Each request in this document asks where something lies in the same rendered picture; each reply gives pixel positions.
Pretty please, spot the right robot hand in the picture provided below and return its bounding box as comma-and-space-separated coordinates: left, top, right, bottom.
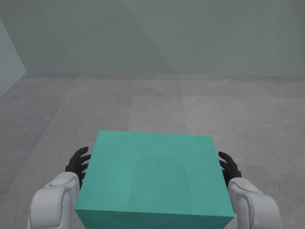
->
218, 151, 242, 189

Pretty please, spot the left robot hand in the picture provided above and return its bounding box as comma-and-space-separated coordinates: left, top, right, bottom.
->
65, 146, 92, 191

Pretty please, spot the robot left forearm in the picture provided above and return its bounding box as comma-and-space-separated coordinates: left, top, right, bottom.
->
27, 172, 80, 229

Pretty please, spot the carton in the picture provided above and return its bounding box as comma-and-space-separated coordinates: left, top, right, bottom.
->
74, 130, 235, 229

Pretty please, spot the robot right forearm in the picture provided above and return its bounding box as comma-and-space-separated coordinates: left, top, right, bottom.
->
227, 177, 281, 229

